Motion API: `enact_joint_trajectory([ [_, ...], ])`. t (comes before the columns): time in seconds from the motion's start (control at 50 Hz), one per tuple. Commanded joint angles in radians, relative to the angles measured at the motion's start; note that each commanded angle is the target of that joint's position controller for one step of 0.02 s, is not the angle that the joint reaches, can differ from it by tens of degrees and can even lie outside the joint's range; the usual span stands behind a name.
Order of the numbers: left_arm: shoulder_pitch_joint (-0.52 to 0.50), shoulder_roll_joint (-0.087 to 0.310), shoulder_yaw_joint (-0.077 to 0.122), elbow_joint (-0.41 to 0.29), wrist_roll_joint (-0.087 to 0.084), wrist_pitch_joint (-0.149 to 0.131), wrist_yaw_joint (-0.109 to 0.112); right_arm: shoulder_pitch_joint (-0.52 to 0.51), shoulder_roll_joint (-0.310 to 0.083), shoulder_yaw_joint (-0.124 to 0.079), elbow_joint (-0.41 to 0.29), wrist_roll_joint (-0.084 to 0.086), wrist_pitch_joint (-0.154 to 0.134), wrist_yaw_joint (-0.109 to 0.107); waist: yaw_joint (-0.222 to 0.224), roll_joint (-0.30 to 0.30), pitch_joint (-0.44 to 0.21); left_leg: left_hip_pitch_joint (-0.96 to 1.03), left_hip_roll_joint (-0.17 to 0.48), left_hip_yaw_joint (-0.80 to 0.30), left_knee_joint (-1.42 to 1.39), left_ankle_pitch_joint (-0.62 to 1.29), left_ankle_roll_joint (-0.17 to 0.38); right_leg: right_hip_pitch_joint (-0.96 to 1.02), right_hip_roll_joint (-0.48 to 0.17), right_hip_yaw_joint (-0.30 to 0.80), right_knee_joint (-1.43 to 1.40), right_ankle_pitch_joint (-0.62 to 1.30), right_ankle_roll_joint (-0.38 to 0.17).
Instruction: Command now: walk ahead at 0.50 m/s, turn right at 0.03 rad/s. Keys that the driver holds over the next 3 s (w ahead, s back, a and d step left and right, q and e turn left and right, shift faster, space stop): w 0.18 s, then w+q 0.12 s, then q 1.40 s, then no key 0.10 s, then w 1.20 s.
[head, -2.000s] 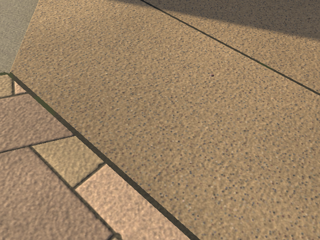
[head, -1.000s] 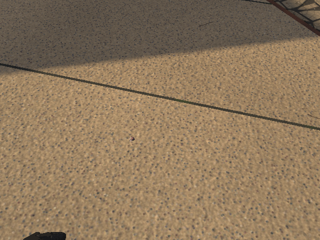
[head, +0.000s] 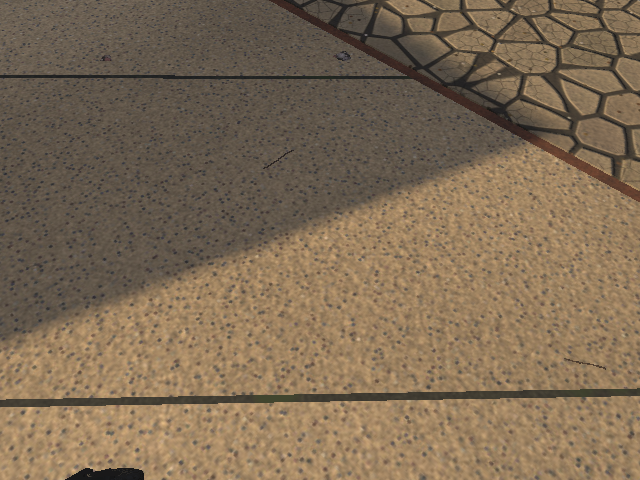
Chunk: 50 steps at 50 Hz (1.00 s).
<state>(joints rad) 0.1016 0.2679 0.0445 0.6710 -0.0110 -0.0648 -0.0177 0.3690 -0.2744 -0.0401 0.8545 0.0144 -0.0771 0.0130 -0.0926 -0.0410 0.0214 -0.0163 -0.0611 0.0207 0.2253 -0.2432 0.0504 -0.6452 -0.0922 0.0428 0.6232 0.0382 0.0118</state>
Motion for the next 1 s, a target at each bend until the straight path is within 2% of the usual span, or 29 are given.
enact_joint_trajectory([
  [0.02, -0.138, 0.055, 0.010, -0.105, -0.008, -0.025, -0.017, 0.035, -0.179, -0.042, -0.025, 0.006, 0.003, -0.008, -0.005, 0.106, 0.046, 0.001, 0.281, -0.135, -0.045, 0.313, 0.141, 0.014, 0.032, -0.028, -0.076, 0.016, -0.016],
  [0.08, -0.118, 0.083, 0.020, -0.108, -0.006, -0.031, -0.028, 0.031, -0.199, -0.051, -0.012, 0.009, 0.020, -0.016, 0.034, 0.124, 0.026, 0.081, 0.313, -0.141, 0.037, 0.466, 0.116, 0.075, 0.055, -0.037, -0.124, -0.091, -0.057],
  [0.1, -0.052, 0.105, 0.031, -0.092, -0.002, -0.032, -0.026, 0.014, -0.210, -0.054, -0.014, 0.010, 0.025, -0.019, 0.078, 0.134, -0.017, 0.082, 0.300, -0.123, 0.114, 0.625, 0.102, 0.181, 0.083, -0.062, -0.143, -0.109, -0.078],
  [0.12, 0.085, 0.144, 0.053, -0.050, 0.002, -0.031, -0.019, 0.000, -0.200, -0.049, -0.017, 0.009, 0.029, -0.022, 0.150, 0.120, -0.105, 0.043, 0.256, -0.083, 0.271, 0.735, 0.078, 0.381, 0.103, -0.084, -0.165, -0.081, -0.109],
  [0.14, 0.265, 0.202, 0.073, -0.011, 0.012, -0.027, -0.008, -0.007, -0.160, -0.031, -0.040, -0.009, 0.027, -0.024, 0.223, 0.067, -0.249, -0.134, 0.210, -0.051, 0.527, 0.564, 0.044, 0.688, -0.020, 0.040, -0.110, -0.037, -0.167],
  [0.16, 0.341, 0.303, 0.093, 0.007, 0.021, -0.021, -0.004, 0.114, -0.042, 0.007, -0.066, -0.018, 0.005, -0.017, 0.176, -0.187, -0.388, -0.552, 0.032, -0.013, 0.919, -0.027, -0.031, 1.067, -0.274, 0.500, -0.157, -0.168, -0.331],
  [0.18, 0.368, 0.217, 0.073, 0.014, 0.006, -0.016, -0.005, 0.088, -0.105, -0.004, -0.046, -0.003, -0.018, -0.008, 0.211, -0.187, -0.437, -0.688, 0.026, -0.142, 1.047, -0.337, -0.029, 1.083, -0.304, 0.700, -0.278, -0.312, -0.359],
  [0.2, 0.292, 0.172, 0.055, 0.011, 0.004, -0.015, -0.002, -0.007, -0.172, -0.025, -0.072, 0.027, -0.027, -0.001, 0.206, -0.112, -0.254, -0.768, 0.085, -0.142, 1.088, -0.278, -0.020, 0.945, -0.272, 0.534, -0.302, -0.346, -0.302],
  [0.22, 0.223, 0.146, 0.046, 0.005, 0.006, -0.014, 0.001, -0.070, -0.166, -0.024, -0.085, 0.030, -0.029, -0.001, 0.179, -0.047, -0.156, -0.749, 0.133, -0.115, 1.043, -0.183, -0.018, 0.791, -0.230, 0.398, -0.329, -0.296, -0.266],
  [0.24, 0.169, 0.117, 0.036, 0.007, 0.012, -0.017, -0.003, -0.098, -0.154, -0.026, -0.087, 0.016, -0.022, -0.004, 0.149, -0.015, -0.084, -0.716, 0.163, -0.104, 0.982, -0.121, -0.025, 0.662, -0.190, 0.307, -0.370, -0.233, -0.245],
  [0.28, 0.118, 0.091, 0.032, 0.015, 0.022, -0.034, -0.007, -0.051, -0.121, -0.029, -0.069, 0.012, 0.007, -0.008, 0.093, -0.058, -0.046, -0.601, 0.196, -0.117, 0.926, -0.042, -0.039, 0.512, -0.148, 0.189, -0.443, -0.150, -0.226],
  [0.34, 0.100, 0.108, 0.039, 0.048, 0.031, -0.056, -0.004, -0.054, -0.087, -0.029, -0.071, 0.007, 0.035, -0.019, 0.066, -0.033, -0.003, -0.595, 0.180, -0.126, 0.863, 0.027, -0.070, 0.437, -0.142, 0.039, -0.470, 0.156, -0.229],
  [0.38, 0.085, 0.123, 0.043, 0.062, 0.034, -0.053, 0.008, -0.083, -0.077, -0.028, -0.090, -0.004, 0.034, -0.019, 0.059, -0.029, 0.001, -0.587, 0.166, -0.110, 0.734, 0.134, -0.083, 0.434, -0.119, -0.067, -0.451, 0.332, -0.211],
  [0.42, 0.077, 0.135, 0.043, 0.067, 0.030, -0.043, 0.023, -0.149, -0.057, -0.021, -0.113, -0.008, 0.028, -0.004, 0.083, -0.029, -0.001, -0.529, 0.148, -0.055, 0.567, 0.276, -0.078, 0.428, -0.082, -0.153, -0.441, 0.352, -0.184],
  [0.46, 0.112, 0.154, 0.047, 0.086, 0.024, -0.029, 0.037, -0.218, -0.045, -0.017, -0.147, -0.010, 0.026, 0.013, 0.117, -0.019, -0.014, -0.510, 0.133, -0.030, 0.467, 0.356, -0.071, 0.482, -0.101, -0.168, -0.423, 0.360, -0.181],
  [0.5, 0.125, 0.170, 0.053, 0.101, 0.013, -0.011, 0.045, -0.240, -0.060, -0.024, -0.174, -0.008, 0.031, 0.028, 0.122, -0.021, -0.024, -0.522, 0.129, -0.028, 0.417, 0.324, -0.057, 0.563, -0.134, -0.168, -0.382, 0.362, -0.176],
  [0.56, 0.102, 0.191, 0.065, 0.103, -0.009, 0.021, 0.059, -0.227, -0.099, -0.043, -0.207, -0.016, 0.038, 0.046, 0.098, -0.035, -0.036, -0.514, 0.104, -0.002, 0.380, 0.171, -0.015, 0.643, -0.172, -0.164, -0.255, 0.443, -0.151],
  [0.6, 0.080, 0.185, 0.066, 0.092, -0.016, 0.042, 0.070, -0.090, -0.145, -0.072, -0.184, -0.017, 0.034, 0.047, 0.028, -0.005, -0.101, -0.340, 0.038, 0.037, 0.278, 0.190, 0.031, 0.624, -0.122, -0.194, -0.013, 0.493, -0.104],
  [0.62, 0.126, 0.168, 0.058, 0.087, 0.001, 0.041, 0.069, -0.015, -0.220, -0.098, -0.176, -0.020, 0.032, 0.028, 0.004, 0.108, -0.167, -0.146, 0.090, -0.079, 0.226, 0.550, 0.082, 0.504, -0.038, -0.216, 0.221, 0.288, -0.040],
  [0.64, 0.214, 0.065, 0.025, 0.061, 0.062, 0.032, 0.054, -0.023, -0.305, -0.108, -0.197, -0.023, 0.041, 0.004, 0.091, 0.349, -0.254, 0.147, 0.334, -0.413, 0.319, 1.070, 0.241, 0.163, 0.122, -0.204, 0.565, -0.615, 0.037],
  [0.66, 0.239, 0.098, 0.017, 0.059, 0.039, 0.021, 0.034, -0.021, -0.278, -0.095, -0.233, -0.032, 0.039, 0.007, 0.064, 0.292, -0.454, 0.265, 0.451, -0.692, 0.240, 0.878, 0.401, 0.035, 0.190, 0.019, 0.779, -0.773, 0.052],
  [0.68, 0.159, 0.160, 0.033, 0.054, 0.004, 0.021, 0.026, -0.078, -0.225, -0.086, -0.258, -0.025, 0.042, 0.011, 0.032, 0.157, -0.398, 0.200, 0.396, -0.596, 0.198, 0.706, 0.356, -0.013, 0.133, 0.077, 0.790, -0.684, 0.035],
  [0.7, 0.097, 0.154, 0.033, 0.037, 0.000, 0.027, 0.031, -0.134, -0.188, -0.077, -0.263, -0.008, 0.047, 0.006, 0.048, 0.093, -0.288, 0.091, 0.343, -0.505, 0.177, 0.554, 0.294, -0.041, 0.100, 0.066, 0.731, -0.598, 0.029],
  [0.72, 0.070, 0.147, 0.034, 0.042, 0.012, 0.038, 0.042, -0.168, -0.162, -0.068, -0.266, 0.002, 0.056, -0.001, 0.066, 0.039, -0.210, -0.029, 0.306, -0.455, 0.146, 0.447, 0.250, -0.029, 0.070, 0.061, 0.655, -0.545, 0.032],
  [0.76, 0.071, 0.147, 0.038, 0.034, 0.018, 0.059, 0.051, -0.207, -0.161, -0.067, -0.280, -0.013, 0.071, -0.012, 0.109, 0.096, -0.148, -0.207, 0.247, -0.410, 0.099, 0.343, 0.214, 0.083, 0.069, 0.049, 0.515, -0.491, 0.035],
  [0.8, 0.091, 0.117, 0.032, 0.042, 0.018, 0.062, 0.055, -0.210, -0.178, -0.076, -0.289, -0.023, 0.078, -0.021, 0.116, 0.132, -0.153, -0.249, 0.219, -0.382, 0.094, 0.367, 0.207, 0.135, 0.093, 0.032, 0.394, -0.474, 0.049],
  [0.88, 0.064, 0.107, 0.029, 0.043, 0.017, 0.067, 0.057, -0.212, -0.201, -0.088, -0.301, -0.012, 0.094, -0.044, 0.100, 0.149, -0.180, -0.278, 0.194, -0.402, 0.092, 0.191, 0.182, 0.188, 0.107, 0.049, 0.252, -0.379, 0.070],
  [0.94, 0.035, 0.110, 0.032, 0.032, 0.013, 0.063, 0.051, -0.218, -0.194, -0.088, -0.308, -0.013, 0.107, -0.046, 0.085, 0.183, -0.152, -0.301, 0.176, -0.448, 0.081, 0.019, 0.158, 0.217, 0.117, 0.056, 0.164, -0.359, 0.065],
  [1.0, 0.036, 0.118, 0.038, 0.027, 0.007, 0.045, 0.040, -0.209, -0.189, -0.088, -0.312, -0.010, 0.117, -0.044, 0.077, 0.209, -0.140, -0.266, 0.175, -0.510, 0.106, 0.006, 0.144, 0.257, 0.128, 0.055, 0.038, -0.367, 0.044],
])
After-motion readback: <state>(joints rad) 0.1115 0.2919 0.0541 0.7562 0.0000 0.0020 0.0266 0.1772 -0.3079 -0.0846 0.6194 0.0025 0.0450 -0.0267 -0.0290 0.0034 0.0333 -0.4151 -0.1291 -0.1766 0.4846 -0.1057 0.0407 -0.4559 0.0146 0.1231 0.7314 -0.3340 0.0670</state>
